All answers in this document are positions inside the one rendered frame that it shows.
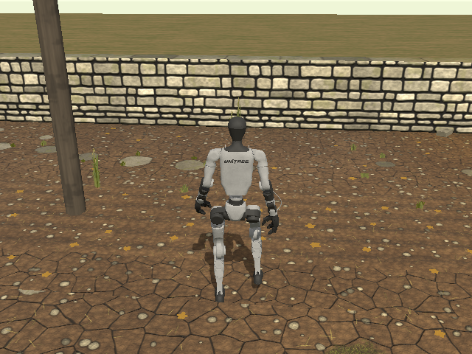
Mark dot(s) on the right robot shin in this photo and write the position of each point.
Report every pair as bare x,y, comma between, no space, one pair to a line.
256,249

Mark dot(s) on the robot right upper arm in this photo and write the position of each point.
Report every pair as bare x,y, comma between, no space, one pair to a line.
260,157

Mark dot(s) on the left robot hand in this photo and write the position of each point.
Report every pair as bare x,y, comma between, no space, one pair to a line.
198,206

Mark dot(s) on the right robot hand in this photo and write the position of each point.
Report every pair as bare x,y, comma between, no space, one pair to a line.
274,224

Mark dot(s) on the robot left upper arm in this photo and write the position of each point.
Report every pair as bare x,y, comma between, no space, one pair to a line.
213,156

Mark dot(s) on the robot left forearm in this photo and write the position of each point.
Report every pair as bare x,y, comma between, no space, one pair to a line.
202,193

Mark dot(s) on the robot right thigh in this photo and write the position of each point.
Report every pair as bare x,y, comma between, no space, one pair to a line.
253,214

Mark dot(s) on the robot right forearm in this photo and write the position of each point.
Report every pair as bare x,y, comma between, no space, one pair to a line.
269,200

